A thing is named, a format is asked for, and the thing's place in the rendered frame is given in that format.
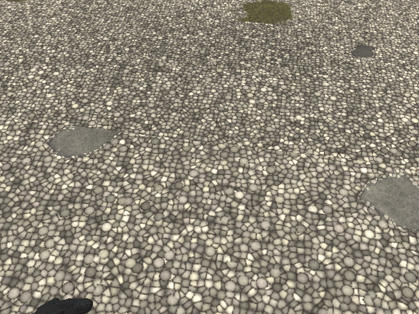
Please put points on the left robot hand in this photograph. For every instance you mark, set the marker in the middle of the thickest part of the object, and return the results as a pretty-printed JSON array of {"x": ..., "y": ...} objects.
[{"x": 68, "y": 306}]

